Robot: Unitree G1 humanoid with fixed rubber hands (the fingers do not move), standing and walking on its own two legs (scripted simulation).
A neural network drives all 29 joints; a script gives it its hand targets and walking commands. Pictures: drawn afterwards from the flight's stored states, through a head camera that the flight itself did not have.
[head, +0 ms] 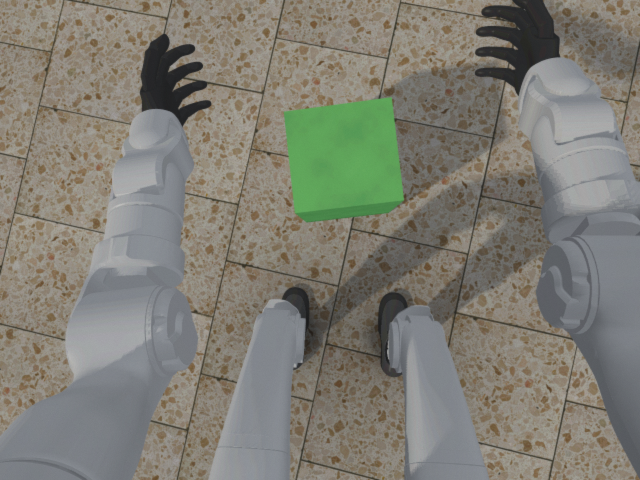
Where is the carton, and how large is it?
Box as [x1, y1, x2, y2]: [284, 97, 403, 221]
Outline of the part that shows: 391,97 284,112 295,213 305,221 315,221 388,212 403,200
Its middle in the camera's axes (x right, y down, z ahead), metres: +0.06 -0.16 +0.86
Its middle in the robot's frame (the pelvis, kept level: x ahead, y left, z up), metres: +0.52 +0.02 -0.52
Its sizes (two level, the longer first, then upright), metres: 0.210 0.200 0.250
